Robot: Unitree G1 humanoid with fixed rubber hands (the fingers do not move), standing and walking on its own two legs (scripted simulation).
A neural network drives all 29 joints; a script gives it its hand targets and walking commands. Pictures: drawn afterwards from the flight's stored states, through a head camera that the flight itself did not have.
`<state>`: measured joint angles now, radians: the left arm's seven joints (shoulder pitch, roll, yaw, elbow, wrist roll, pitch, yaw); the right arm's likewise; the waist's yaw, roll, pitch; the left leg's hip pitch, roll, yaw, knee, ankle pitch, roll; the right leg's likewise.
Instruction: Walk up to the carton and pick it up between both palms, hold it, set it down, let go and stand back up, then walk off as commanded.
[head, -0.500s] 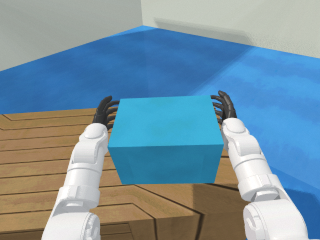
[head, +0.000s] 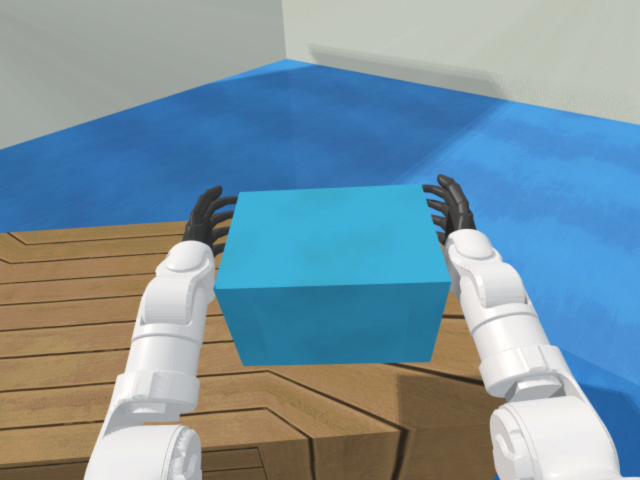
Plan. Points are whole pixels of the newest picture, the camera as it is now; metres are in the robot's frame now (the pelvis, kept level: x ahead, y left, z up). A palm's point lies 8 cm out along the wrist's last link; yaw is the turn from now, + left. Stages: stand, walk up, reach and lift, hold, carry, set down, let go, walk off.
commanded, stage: hold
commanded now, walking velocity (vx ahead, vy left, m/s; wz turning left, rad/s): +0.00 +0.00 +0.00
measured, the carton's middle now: (332, 274) +0.34 -0.02 +0.14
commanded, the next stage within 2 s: none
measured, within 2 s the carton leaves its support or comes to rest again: neither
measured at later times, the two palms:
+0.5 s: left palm (194, 250) +0.36 +0.15 +0.18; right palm (456, 232) +0.36 -0.17 +0.18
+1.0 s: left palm (195, 248) +0.36 +0.15 +0.18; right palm (456, 229) +0.36 -0.17 +0.18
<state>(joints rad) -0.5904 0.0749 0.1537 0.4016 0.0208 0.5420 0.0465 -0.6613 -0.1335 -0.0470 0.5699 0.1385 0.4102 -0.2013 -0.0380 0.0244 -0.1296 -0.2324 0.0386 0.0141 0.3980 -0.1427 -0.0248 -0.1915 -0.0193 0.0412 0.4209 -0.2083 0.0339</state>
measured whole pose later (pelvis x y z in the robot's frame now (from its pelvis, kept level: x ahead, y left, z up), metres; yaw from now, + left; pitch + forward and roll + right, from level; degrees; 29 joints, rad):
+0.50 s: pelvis -0.01 +0.00 +0.00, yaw +0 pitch -2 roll +0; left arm -0.59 0.07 0.17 0.39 0.02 0.58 0.05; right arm -0.69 -0.13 -0.05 0.59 0.14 0.44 -0.20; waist -0.04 0.02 -0.13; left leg -0.22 0.04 0.01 0.40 -0.14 -0.02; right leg -0.18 -0.02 0.04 0.42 -0.20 0.03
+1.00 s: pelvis +0.00 +0.00 +0.00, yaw +0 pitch -2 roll +0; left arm -0.59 0.07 0.17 0.37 0.02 0.59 0.05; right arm -0.69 -0.14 -0.05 0.56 0.14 0.46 -0.20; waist -0.04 0.02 -0.13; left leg -0.22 0.04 0.01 0.39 -0.14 -0.02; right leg -0.18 -0.02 0.04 0.41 -0.20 0.03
